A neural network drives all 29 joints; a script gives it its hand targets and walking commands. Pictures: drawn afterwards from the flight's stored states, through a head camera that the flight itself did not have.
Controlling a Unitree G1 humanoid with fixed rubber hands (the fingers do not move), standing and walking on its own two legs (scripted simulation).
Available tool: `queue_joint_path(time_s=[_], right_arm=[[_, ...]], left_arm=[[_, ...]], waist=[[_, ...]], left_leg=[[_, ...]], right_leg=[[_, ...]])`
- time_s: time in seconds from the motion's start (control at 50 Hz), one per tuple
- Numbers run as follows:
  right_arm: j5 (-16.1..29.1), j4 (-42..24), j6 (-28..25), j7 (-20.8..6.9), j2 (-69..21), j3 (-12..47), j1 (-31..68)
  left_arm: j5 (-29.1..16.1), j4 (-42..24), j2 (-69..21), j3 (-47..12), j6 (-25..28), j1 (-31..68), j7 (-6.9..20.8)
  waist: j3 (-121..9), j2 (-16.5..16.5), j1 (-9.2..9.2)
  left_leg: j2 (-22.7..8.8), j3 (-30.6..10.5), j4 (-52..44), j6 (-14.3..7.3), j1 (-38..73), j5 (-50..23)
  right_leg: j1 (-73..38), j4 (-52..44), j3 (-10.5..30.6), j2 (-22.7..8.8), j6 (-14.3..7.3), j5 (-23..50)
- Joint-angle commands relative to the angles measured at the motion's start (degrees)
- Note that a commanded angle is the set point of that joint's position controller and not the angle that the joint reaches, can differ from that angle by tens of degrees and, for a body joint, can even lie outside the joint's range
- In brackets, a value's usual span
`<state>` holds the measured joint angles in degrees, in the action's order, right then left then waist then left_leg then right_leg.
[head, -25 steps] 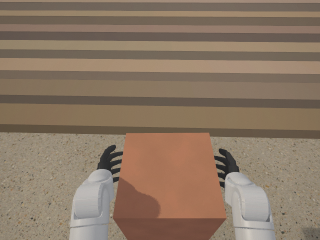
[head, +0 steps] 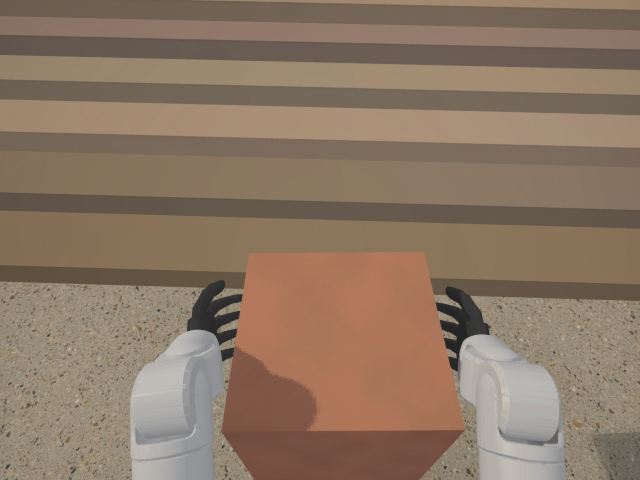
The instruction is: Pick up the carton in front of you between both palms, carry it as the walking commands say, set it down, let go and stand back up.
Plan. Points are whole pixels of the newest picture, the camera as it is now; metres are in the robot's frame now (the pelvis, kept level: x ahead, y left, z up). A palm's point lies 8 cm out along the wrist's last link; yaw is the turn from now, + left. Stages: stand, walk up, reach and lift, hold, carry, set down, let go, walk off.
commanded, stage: carry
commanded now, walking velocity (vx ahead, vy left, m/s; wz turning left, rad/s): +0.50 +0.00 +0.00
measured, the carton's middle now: (336, 375) +0.28 +0.01 +0.01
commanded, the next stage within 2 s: none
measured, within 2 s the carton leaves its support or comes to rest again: neither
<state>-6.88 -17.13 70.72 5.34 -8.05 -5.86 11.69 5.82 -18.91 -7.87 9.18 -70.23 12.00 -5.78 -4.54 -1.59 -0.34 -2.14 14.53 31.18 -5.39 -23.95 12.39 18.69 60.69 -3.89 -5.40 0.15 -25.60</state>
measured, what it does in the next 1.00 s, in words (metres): walks ahead: right foot, then left foot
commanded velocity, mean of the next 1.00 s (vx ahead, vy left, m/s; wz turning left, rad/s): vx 0.50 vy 0.00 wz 0.00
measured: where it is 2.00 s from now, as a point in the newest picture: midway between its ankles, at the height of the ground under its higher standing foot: (335, 199)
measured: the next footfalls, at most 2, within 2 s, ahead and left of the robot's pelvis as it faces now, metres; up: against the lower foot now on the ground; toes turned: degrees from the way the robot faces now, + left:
right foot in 0.38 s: +0.44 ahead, -0.10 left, +0.00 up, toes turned -9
left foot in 0.88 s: +0.75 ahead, +0.10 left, +0.00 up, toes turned +10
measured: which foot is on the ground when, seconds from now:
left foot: down 0.00-0.42, up 0.44-0.86, down 0.88-1.00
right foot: up 0.00-0.36, down 0.38-0.90, up 0.92-1.00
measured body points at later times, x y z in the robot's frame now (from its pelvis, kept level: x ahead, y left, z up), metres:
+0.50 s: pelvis +0.33 -0.03 +0.00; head +0.36 -0.03 +0.45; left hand +0.60 +0.15 +0.08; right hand +0.62 -0.15 +0.07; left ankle +0.16 +0.07 -0.63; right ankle +0.40 -0.09 -0.73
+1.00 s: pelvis +0.64 +0.03 -0.01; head +0.70 +0.05 +0.44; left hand +1.05 +0.19 +0.14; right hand +1.04 -0.11 +0.15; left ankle +0.71 +0.10 -0.73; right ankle +0.50 -0.09 -0.63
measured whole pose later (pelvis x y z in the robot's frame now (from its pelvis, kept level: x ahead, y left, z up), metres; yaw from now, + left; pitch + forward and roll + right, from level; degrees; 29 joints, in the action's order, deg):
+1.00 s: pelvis +0.64 +0.03 -0.01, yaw +1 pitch +4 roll -1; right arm -1.2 2.8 78.8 8.9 2.2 -12.3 49.2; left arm 1.3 3.4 4.0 13.5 -77.9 50.8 -8.4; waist 2.7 -1.6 2.4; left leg -0.5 10.2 34.5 -5.7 -27.8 11.5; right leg 23.9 71.4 -1.3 -1.2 -3.0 -24.3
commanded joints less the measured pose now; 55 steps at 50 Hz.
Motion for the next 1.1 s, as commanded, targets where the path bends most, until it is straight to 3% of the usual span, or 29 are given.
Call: queue_joint_path(time_s=[0.0,0.04,0.08,0.18,0.26,0.3,0.34,0.36,0.38,0.4,0.42,0.44,0.46,0.48,0.52,0.62,0.74,0.8,0.82,0.84,0.86,0.88,0.9,0.92,0.96,1.0,1.08], right_arm=[[23.9,-7.9,-1.3,-14.0,-53.6,39.6,28.7],[25.1,-9.5,-2.0,-14.5,-54.5,40.5,28.7],[26.3,-10.9,-2.2,-15.2,-53.8,41.4,28.1],[26.2,-10.1,-1.6,-16.3,-50.1,40.9,23.9],[24.6,-8.1,-1.0,-16.3,-48.7,40.0,21.7],[24.1,-7.9,-0.9,-16.1,-48.5,39.9,22.0],[23.9,-8.6,-0.9,-15.9,-48.4,40.1,23.0],[24.1,-9.7,-0.9,-15.8,-48.0,40.3,24.4],[24.7,-11.6,-0.6,-15.5,-47.9,41.0,26.9],[24.9,-13.6,-0.4,-15.4,-47.6,41.4,28.1],[25.2,-13.1,-0.6,-15.1,-48.2,41.5,29.1],[25.3,-13.9,-1.0,-14.9,-49.0,41.4,29.5],[25.2,-14.2,-1.3,-14.6,-49.9,41.3,29.8],[25.3,-14.3,-1.5,-14.4,-50.3,41.3,29.8],[24.7,-14.1,-1.5,-13.7,-50.0,41.1,28.4],[23.4,-13.0,-0.4,-12.1,-45.3,40.8,31.7],[25.6,-6.7,3.3,-10.6,-36.1,38.1,49.8],[27.0,-0.1,5.0,-9.8,-34.0,34.0,59.2],[27.4,2.4,5.4,-9.6,-34.0,32.4,62.2],[27.6,5.6,5.7,-9.5,-33.7,30.5,64.2],[28.0,8.7,5.9,-9.4,-33.7,28.7,65.9],[27.8,11.0,6.1,-9.3,-32.4,26.4,68.9],[28.5,12.7,6.2,-9.2,-34.0,25.7,71.6],[29.9,12.8,6.2,-9.4,-36.8,25.1,75.0],[32.6,12.3,5.8,-10.0,-43.9,25.2,82.7],[33.7,11.8,5.4,-10.3,-48.8,24.7,89.1],[31.4,12.8,5.1,-10.2,-51.6,21.8,90.0]], left_arm=[[-24.4,-3.2,-52.9,-44.3,-0.4,26.8,15.9],[-23.4,-3.3,-55.5,-44.7,0.7,24.7,15.3],[-21.8,-3.4,-55.5,-44.6,1.7,22.0,14.4],[-19.2,-3.6,-53.2,-44.0,1.7,17.7,13.0],[-20.1,-3.2,-52.2,-44.2,0.7,17.7,13.8],[-21.0,-3.3,-51.9,-44.3,0.3,18.8,14.4],[-21.7,-3.1,-51.8,-44.2,0.3,19.2,15.0],[-22.2,-3.2,-51.6,-44.0,0.3,19.6,15.2],[-22.2,-3.9,-50.6,-43.6,0.4,20.7,15.4],[-22.4,-3.2,-51.0,-43.3,0.8,20.7,15.4],[-23.6,-5.1,-52.0,-43.9,0.9,22.0,15.5],[-24.4,-6.4,-53.0,-44.3,1.0,23.0,15.3],[-24.7,-7.7,-53.6,-44.6,1.1,24.2,15.1],[-25.0,-8.8,-53.7,-44.8,1.2,25.6,15.0],[-25.5,-9.9,-52.7,-44.9,0.9,25.6,14.8],[-25.8,-9.3,-45.8,-44.2,-1.0,29.0,14.9],[-25.5,-1.3,-35.9,-40.6,-3.6,45.1,12.9],[-26.4,5.0,-34.7,-37.8,-5.3,55.1,11.7],[-26.9,7.3,-34.9,-36.7,-5.8,58.8,11.3],[-27.2,9.8,-35.4,-35.5,-6.3,62.4,11.0],[-27.4,12.2,-35.7,-34.2,-6.8,65.9,10.7],[-28.2,14.6,-37.4,-33.3,-7.3,69.2,10.4],[-28.5,16.3,-38.6,-32.1,-7.4,71.9,10.1],[-28.6,16.9,-40.9,-30.9,-7.4,75.6,9.7],[-29.2,18.3,-46.2,-29.0,-7.1,80.2,9.1],[-28.4,19.5,-49.8,-27.2,-6.7,82.7,8.5],[-25.5,21.9,-52.7,-25.0,-5.9,81.7,7.7]], waist=[[-16.3,3.7,1.42],[-16.9,6.1,1.41],[-16.8,7.4,1.40],[-11.9,9.8,1.51],[-6.9,10.5,1.67],[-6.5,11.0,1.45],[-10.1,10.1,0.21],[-13.7,7.5,-0.74],[-19.6,-2.6,-1.56],[-21.8,-15.6,-1.57],[-19.9,-11.4,-1.09],[-20.3,-8.2,-0.93],[-19.0,-2.8,-0.63],[-18.5,-0.8,-0.37],[-18.8,-2.1,-0.45],[-14.5,-5.2,-0.95],[-8.9,-7.2,-2.65],[-8.5,-7.8,-1.49],[-10.4,-6.9,0.01],[-13.9,-3.6,2.09],[-19.1,1.6,4.40],[-24.2,14.5,4.32],[-25.3,22.1,5.19],[-25.2,18.4,4.33],[-23.8,7.2,3.42],[-25.8,6.8,2.62],[-27.3,7.2,3.24]], left_leg=[[-19.2,-28.1,-19.0,-3.8,29.4,-6.8],[-16.8,-21.4,-19.6,-2.1,28.3,-12.0],[-15.0,-17.2,-19.3,-1.9,30.3,-16.2],[-12.2,-10.7,-19.3,-1.8,32.3,-23.5],[-11.2,-7.0,-19.1,-0.9,31.3,-28.6],[-11.3,-5.1,-16.0,0.3,31.4,-34.5],[-9.5,-0.9,-3.9,2.5,28.2,-40.0],[-7.9,-0.5,6.1,3.7,21.4,-33.0],[-4.7,-2.0,22.9,5.6,7.6,-16.0],[3.8,-6.1,36.6,6.8,-8.5,12.1],[1.0,-12.7,44.1,5.0,-13.6,14.4],[-1.7,-14.4,45.4,3.7,-14.4,12.0],[-4.0,-15.0,42.0,3.1,-13.3,8.6],[-5.5,-15.3,37.8,3.2,-11.8,6.0],[-4.7,-12.9,31.7,4.0,-9.2,3.7],[-3.5,-8.0,17.5,5.4,-13.7,-1.5],[-1.1,-5.1,5.3,2.9,-12.6,-8.9],[-0.2,-4.6,2.3,0.5,-6.1,-8.0],[1.5,-3.1,0.3,0.1,0.2,-7.1],[4.6,-0.4,-2.3,0.4,10.2,-5.1],[0.3,-6.5,-2.1,0.4,22.6,-1.1],[-15.2,-34.4,-7.0,-6.0,33.5,5.4],[-19.1,-48.1,-14.1,-10.6,39.8,2.7],[-18.6,-43.0,-11.4,-10.4,39.8,-3.4],[-14.9,-31.9,-7.4,-6.9,34.9,-18.0],[-13.7,-26.6,-7.7,-5.2,33.6,-22.3],[-13.0,-21.8,-6.3,-6.6,38.1,-31.4]], right_leg=[[21.3,5.3,3.3,-3.4,-1.6,6.6],[18.4,-0.6,0.9,-1.9,-1.2,9.4],[19.1,-5.7,-1.0,-0.5,-0.7,11.9],[20.6,-20.5,-5.1,1.3,-0.2,19.1],[16.0,-29.7,-9.0,3.2,-1.3,23.6],[10.5,-32.6,-9.9,3.9,-2.3,25.1],[-3.6,-35.9,-13.6,7.6,-2.6,22.1],[-15.3,-35.3,-11.3,5.9,-2.7,17.6],[-28.6,-37.4,10.7,-9.1,-7.7,8.2],[-36.7,-47.4,34.3,-18.5,-15.0,6.0],[-35.8,-48.2,32.1,-19.4,-15.0,12.3],[-33.2,-46.5,25.7,-17.2,-13.5,18.6],[-28.7,-45.9,20.1,-15.8,-11.2,23.6],[-25.5,-46.6,15.6,-14.7,-9.8,25.6],[-23.2,-47.8,9.0,-12.5,-8.3,26.2],[-24.8,-48.8,1.8,-9.8,-9.1,30.5],[-23.3,-45.5,-2.2,-7.4,-9.4,34.0],[-22.0,-41.0,-3.6,-8.0,-7.7,38.8],[-20.8,-35.3,-5.6,-7.1,-6.6,43.5],[-18.2,-24.9,-8.4,-4.2,-5.1,45.2],[-10.5,-12.1,-8.0,-2.1,-4.0,34.8],[4.5,3.8,-5.9,4.3,-1.6,17.6],[18.1,15.0,-0.1,9.8,-1.5,-3.1],[21.9,20.7,4.6,6.1,-3.2,-2.8],[23.5,16.1,5.4,3.0,-4.3,3.1],[21.6,11.2,4.6,2.2,-3.7,6.1],[26.7,4.5,2.0,2.7,-3.0,6.1]])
